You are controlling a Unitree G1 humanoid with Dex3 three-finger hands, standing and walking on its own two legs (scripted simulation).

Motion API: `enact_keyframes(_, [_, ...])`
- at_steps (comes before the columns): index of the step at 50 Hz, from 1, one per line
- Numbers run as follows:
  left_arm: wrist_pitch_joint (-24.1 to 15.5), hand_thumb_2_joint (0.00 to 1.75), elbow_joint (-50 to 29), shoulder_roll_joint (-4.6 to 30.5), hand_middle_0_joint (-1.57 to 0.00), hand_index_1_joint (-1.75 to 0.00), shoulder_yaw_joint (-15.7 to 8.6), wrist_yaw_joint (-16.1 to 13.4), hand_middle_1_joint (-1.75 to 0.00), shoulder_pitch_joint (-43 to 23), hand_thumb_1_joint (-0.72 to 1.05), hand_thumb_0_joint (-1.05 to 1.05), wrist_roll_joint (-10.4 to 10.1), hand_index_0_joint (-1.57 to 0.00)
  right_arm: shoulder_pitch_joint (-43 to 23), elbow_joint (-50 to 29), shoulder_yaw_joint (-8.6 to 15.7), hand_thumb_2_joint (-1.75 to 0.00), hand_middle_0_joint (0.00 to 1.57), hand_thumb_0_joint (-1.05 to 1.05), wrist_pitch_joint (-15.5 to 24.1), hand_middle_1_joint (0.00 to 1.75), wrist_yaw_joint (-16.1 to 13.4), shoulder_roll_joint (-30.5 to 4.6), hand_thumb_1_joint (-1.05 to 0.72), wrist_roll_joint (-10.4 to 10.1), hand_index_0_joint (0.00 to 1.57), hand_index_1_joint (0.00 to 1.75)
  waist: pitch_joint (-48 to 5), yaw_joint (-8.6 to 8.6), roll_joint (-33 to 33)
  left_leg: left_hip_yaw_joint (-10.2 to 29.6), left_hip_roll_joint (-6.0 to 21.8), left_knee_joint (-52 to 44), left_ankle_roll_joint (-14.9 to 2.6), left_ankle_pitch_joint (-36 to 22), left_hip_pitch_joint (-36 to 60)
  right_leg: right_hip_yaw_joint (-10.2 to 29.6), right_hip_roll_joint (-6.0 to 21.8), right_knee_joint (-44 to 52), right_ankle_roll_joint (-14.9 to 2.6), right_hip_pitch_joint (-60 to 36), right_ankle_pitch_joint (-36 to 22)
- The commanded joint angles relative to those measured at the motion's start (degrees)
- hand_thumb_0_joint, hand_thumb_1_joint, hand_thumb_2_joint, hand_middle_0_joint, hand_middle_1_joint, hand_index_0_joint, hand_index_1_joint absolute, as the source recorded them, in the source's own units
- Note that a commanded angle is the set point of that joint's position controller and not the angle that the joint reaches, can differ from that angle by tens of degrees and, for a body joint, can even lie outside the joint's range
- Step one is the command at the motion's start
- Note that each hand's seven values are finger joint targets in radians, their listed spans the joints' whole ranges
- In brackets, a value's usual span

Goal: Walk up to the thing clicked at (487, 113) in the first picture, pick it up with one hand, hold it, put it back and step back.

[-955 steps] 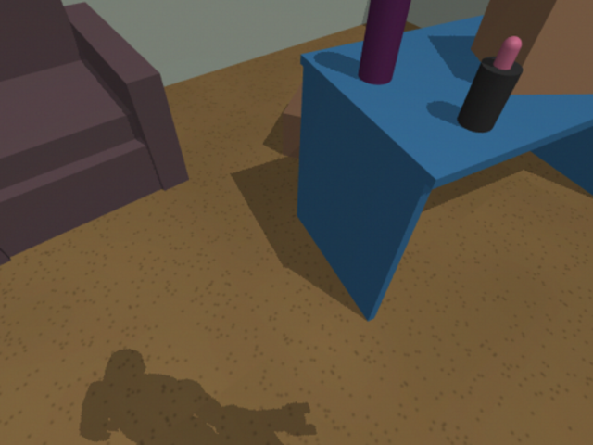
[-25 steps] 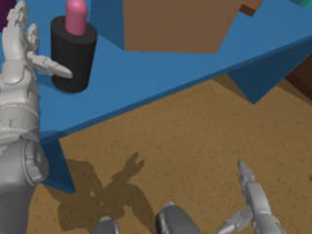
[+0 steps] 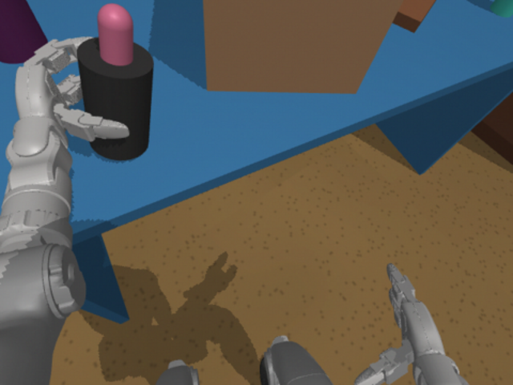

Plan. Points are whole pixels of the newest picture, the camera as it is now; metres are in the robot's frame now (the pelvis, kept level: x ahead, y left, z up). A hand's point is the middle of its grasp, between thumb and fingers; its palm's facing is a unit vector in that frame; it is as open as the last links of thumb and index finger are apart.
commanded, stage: close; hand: left
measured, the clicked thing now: (117, 85) +0.51 +0.12 +0.13
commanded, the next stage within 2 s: settle in 0.14 s
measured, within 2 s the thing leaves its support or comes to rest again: neither
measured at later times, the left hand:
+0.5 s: hand (94, 93) +0.52 +0.15 +0.11, palm faces +0.03 -1.00 -0.03, open 11.8 cm
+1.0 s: hand (92, 72) +0.53 +0.15 +0.14, palm faces +0.03 -1.00 -0.01, open 12.0 cm
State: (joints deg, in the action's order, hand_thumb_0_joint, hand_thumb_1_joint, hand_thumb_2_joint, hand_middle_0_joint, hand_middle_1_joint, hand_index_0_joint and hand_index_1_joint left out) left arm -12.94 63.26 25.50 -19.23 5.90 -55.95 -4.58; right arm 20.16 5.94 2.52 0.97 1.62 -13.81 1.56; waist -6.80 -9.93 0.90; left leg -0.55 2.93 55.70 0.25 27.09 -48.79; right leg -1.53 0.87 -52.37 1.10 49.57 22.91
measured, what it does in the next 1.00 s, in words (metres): stands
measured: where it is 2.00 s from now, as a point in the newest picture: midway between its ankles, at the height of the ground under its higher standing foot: outside the picture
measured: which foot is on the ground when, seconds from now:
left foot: down 0.00-1.00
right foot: down 0.00-1.00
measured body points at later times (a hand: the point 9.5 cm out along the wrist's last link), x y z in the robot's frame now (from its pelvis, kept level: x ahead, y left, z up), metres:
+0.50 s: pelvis -0.01 +0.00 +0.00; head +0.11 +0.02 +0.44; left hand +0.52 +0.21 +0.12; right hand +0.15 -0.27 -0.03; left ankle -0.01 +0.12 -0.68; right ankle +0.01 -0.14 -0.68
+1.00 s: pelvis +0.00 +0.00 +0.02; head +0.10 +0.01 +0.45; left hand +0.52 +0.20 +0.14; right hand +0.16 -0.26 -0.02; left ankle -0.01 +0.12 -0.68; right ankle +0.01 -0.14 -0.68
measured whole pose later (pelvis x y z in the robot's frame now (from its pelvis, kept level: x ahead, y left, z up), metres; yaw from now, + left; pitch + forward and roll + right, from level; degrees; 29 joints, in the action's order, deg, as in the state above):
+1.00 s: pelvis +0.00 +0.00 +0.02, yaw -1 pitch +17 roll -2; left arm -8.4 62.3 25.2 -18.5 5.5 -56.7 -4.3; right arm 17.7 11.3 1.5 2.7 -0.4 -13.0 0.6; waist -5.7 -10.1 1.7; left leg -1.4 3.1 50.3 0.1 25.3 -42.3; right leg -0.9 0.6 -46.7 1.4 43.2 20.7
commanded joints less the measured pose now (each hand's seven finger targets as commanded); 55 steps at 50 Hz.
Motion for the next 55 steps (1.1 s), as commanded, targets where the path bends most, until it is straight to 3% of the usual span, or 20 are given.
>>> enact_keyframes(1, [-4.45,0.53,-10.56,7.67,-0.88,-0.76,1.47,-0.05,-0.76,-29.79,-0.49,0.00,0.32,-0.88,-0.50,-10.42,4.29,-0.05,0.05,0.00,3.29,0.05,-0.87,-7.81,0.51,0.19,0.05,0.05,-27.86,-3.60,5.19,1.65,-0.77,-4.56,-0.44,-24.05,18.23,0.21,-1.99,3.41,-2.20,-11.71,-20.95])
enact_keyframes(7, [-4.84,0.63,-10.32,12.86,-1.00,-0.89,-0.58,-0.65,-0.89,-31.32,-0.47,0.00,0.99,-1.00,1.77,-8.75,5.20,-0.05,0.05,0.00,3.01,0.05,-1.06,-8.94,0.51,0.52,0.05,0.05,-30.46,-3.64,6.69,0.95,-1.46,-3.99,-0.84,-21.33,16.60,0.78,-1.59,3.20,-1.93,-13.07,-20.68])
enact_keyframes(12, [-3.74,0.77,-7.15,8.23,-1.14,-1.05,1.50,-0.24,-1.05,-26.96,-0.40,0.00,1.15,-1.15,0.94,-8.24,5.04,-0.05,0.05,0.00,2.95,0.05,-0.95,-8.36,0.50,0.39,0.05,0.05,-28.61,-3.40,5.89,1.95,-0.73,-4.36,-0.25,-23.21,17.30,-0.30,-2.15,3.06,-2.39,-10.53,-19.90])
enact_keyframes(15, [-3.72,1.01,-10.61,10.08,-1.18,-1.23,1.22,-0.32,-1.21,-29.80,-0.24,0.00,1.11,-1.18,-0.41,-8.34,5.62,-0.06,0.05,0.00,2.79,0.05,-1.14,-9.36,0.51,0.41,0.05,0.05,-29.93,-2.62,8.17,2.13,-0.53,-4.68,0.14,-24.81,18.80,-0.45,-2.24,2.81,-2.61,-10.66,-19.91])
enact_keyframes(18, [-3.44,1.15,-10.50,9.68,-1.25,-1.33,1.18,-0.29,-1.30,-31.92,-0.16,0.00,0.08,-1.24,-1.93,-8.79,5.70,-0.06,0.05,0.00,3.08,0.05,-1.74,-8.96,0.51,-0.03,0.05,0.05,-28.76,-2.87,6.21,1.97,-0.73,-5.99,-0.11,-19.37,17.25,-0.21,-2.23,3.99,-2.40,-12.16,-16.63])
enact_keyframes(25, [-3.24,1.22,-17.56,13.09,-1.30,-1.41,0.49,0.64,-1.38,-35.56,-0.19,0.00,-1.65,-1.29,-0.40,-5.26,3.29,-0.06,0.05,0.00,3.11,0.05,-2.27,-6.93,0.50,-0.61,0.05,0.05,-33.32,-1.85,8.14,1.23,-0.89,-6.09,-0.23,-27.01,20.79,0.14,-1.86,4.21,-2.09,-17.98,-25.00])
enact_keyframes(27, [-3.41,1.21,-21.65,17.34,-1.30,-1.42,-2.16,0.16,-1.38,-37.43,-0.21,0.00,-1.61,-1.29,-3.99,-8.20,3.60,-0.06,0.05,0.00,3.38,0.05,-2.47,-7.89,0.50,-0.65,0.05,0.05,-37.05,-0.66,9.40,1.04,-1.03,-6.28,-0.28,-28.00,22.43,0.44,-1.64,4.52,-2.07,-20.16,-26.02])
enact_keyframes(28, [-3.03,1.22,-19.28,15.14,-1.30,-1.42,-0.70,0.06,-1.39,-37.70,-0.22,0.00,-1.64,-1.29,-2.55,-6.81,4.32,-0.06,0.05,0.00,3.48,0.05,-2.74,-7.90,0.50,-0.70,0.05,0.05,-35.30,-2.03,7.28,0.87,-1.07,-6.40,-0.43,-27.06,22.36,0.45,-1.72,4.94,-1.86,-20.22,-26.18])
enact_keyframes(30, [-2.89,1.22,-19.90,15.60,-1.28,-1.42,-1.60,-0.51,-1.39,-36.99,-0.26,0.00,-1.91,-1.28,-1.37,-6.80,3.49,-0.06,0.05,0.00,3.39,0.05,-2.74,-7.38,0.50,-0.66,0.05,0.05,-33.95,-1.69,6.33,0.43,-1.53,-6.94,-0.70,-25.26,20.06,0.87,-1.48,5.58,-1.56,-22.64,-26.99])
enact_keyframes(32, [-2.66,1.23,-18.16,17.77,-1.26,-1.42,-3.62,-0.79,-1.39,-34.66,-0.25,0.00,-2.01,-1.26,-0.96,-4.77,5.76,-0.06,0.05,0.00,3.42,0.05,-3.21,-9.75,0.50,-0.62,0.05,0.05,-33.10,-1.61,6.65,0.69,-1.26,-7.48,-0.48,-26.82,21.60,0.68,-1.55,5.82,-1.79,-21.74,-27.23])
enact_keyframes(34, [-2.82,1.23,-21.04,15.63,-1.27,-1.42,-1.79,-0.65,-1.39,-37.10,-0.24,0.00,-1.49,-1.26,-2.28,-6.45,2.78,-0.06,0.05,0.00,3.61,0.05,-2.68,-6.61,0.50,-0.75,0.05,0.05,-33.09,-0.95,8.59,0.75,-1.30,-7.69,-0.24,-28.00,23.35,0.51,-1.61,6.23,-1.91,-21.02,-26.54])
enact_keyframes(36, [-2.46,1.27,-19.69,14.61,-1.30,-1.46,-1.50,-0.70,-1.43,-35.71,-0.23,0.00,-1.63,-1.30,-1.27,-5.15,4.53,-0.06,0.05,0.00,3.91,0.05,-2.95,-7.65,0.50,-0.94,0.05,0.05,-32.67,-1.46,7.03,1.04,-1.02,-8.14,-0.13,-28.89,23.63,0.26,-1.78,6.33,-1.97,-21.63,-27.59])
enact_keyframes(39, [-2.21,1.30,-18.61,12.60,-1.32,-1.49,-0.65,-0.11,-1.46,-35.37,-0.28,0.00,-2.01,-1.32,-2.57,-6.27,1.12,-0.06,0.05,0.00,4.34,0.05,-2.51,-5.16,0.50,-1.07,0.05,0.05,-32.85,-0.83,7.08,1.15,-0.85,-8.42,-0.06,-30.16,23.63,0.17,-1.81,6.52,-2.16,-22.17,-27.81])
enact_keyframes(41, [-1.94,1.31,-17.57,15.27,-1.34,-1.52,-1.92,-0.22,-1.49,-35.37,-0.32,0.00,-1.72,-1.34,-2.23,-5.34,3.52,-0.07,0.05,0.00,4.29,0.05,-2.83,-7.22,0.50,-0.99,0.05,0.05,-34.12,-1.13,6.94,0.56,-1.09,-8.05,-0.52,-30.36,23.74,0.69,-1.53,6.89,-1.84,-23.34,-29.70])
enact_keyframes(43, [-1.75,1.33,-18.22,13.44,-1.33,-1.52,-0.63,-0.07,-1.49,-36.18,-0.29,0.00,-1.59,-1.33,-1.16,-3.29,2.24,-0.06,0.05,0.00,4.28,0.05,-2.58,-5.92,0.51,-0.82,0.05,0.05,-32.37,-0.98,8.01,0.41,-1.14,-8.48,-0.40,-29.84,23.93,0.74,-1.52,7.42,-1.87,-21.93,-28.63])
enact_keyframes(47, [-1.22,1.35,-16.96,15.66,-1.34,-1.53,-2.68,-0.54,-1.50,-34.99,-0.26,0.00,-1.64,-1.34,-3.75,-5.45,4.14,-0.06,0.05,0.00,4.80,0.05,-2.69,-8.51,0.51,-0.93,0.05,0.05,-33.19,-0.55,6.08,0.83,-0.83,-9.12,-0.21,-30.73,25.15,0.37,-1.76,7.95,-2.04,-22.82,-28.58])
enact_keyframes(49, [-1.42,1.37,-18.96,12.99,-1.34,-1.54,-0.75,-0.59,-1.51,-36.86,-0.24,0.00,-1.77,-1.34,-0.75,-2.73,3.28,-0.06,0.05,0.00,4.70,0.05,-2.64,-6.90,0.51,-0.95,0.05,0.05,-32.49,-1.00,7.04,0.91,-0.79,-9.65,-0.08,-30.62,25.49,0.20,-1.81,7.92,-2.14,-22.69,-28.26])
enact_keyframes(51, [-1.32,1.37,-18.02,16.58,-1.35,-1.55,-3.10,-0.84,-1.52,-34.98,-0.24,0.00,-1.49,-1.35,-3.53,-4.83,3.57,-0.06,0.05,0.00,4.80,0.05,-2.68,-7.87,0.51,-1.03,0.05,0.05,-33.72,-0.01,6.68,0.70,-0.95,-9.59,-0.27,-30.72,25.81,0.45,-1.69,8.54,-1.98,-23.53,-28.32])
enact_keyframes(52, [-1.57,1.38,-20.11,13.55,-1.36,-1.56,-0.81,-0.50,-1.53,-37.93,-0.22,0.00,-1.86,-1.36,-3.13,-4.39,3.05,-0.06,0.05,0.00,4.99,0.05,-2.70,-6.71,0.52,-1.10,0.05,0.05,-33.62,-0.86,5.57,0.57,-1.02,-9.79,-0.41,-30.23,24.95,0.43,-1.65,8.48,-1.84,-24.65,-29.61])
enact_keyframes(55, [-1.43,1.40,-21.52,14.26,-1.37,-1.58,-0.89,-0.51,-1.55,-37.47,-0.23,0.00,-1.96,-1.37,-1.67,-2.90,2.63,-0.06,0.05,0.00,5.02,0.05,-2.82,-6.31,0.51,-1.22,0.05,0.05,-34.84,-0.43,7.00,0.14,-1.33,-9.55,-0.60,-31.31,26.05,0.81,-1.32,8.66,-1.61,-25.24,-31.00])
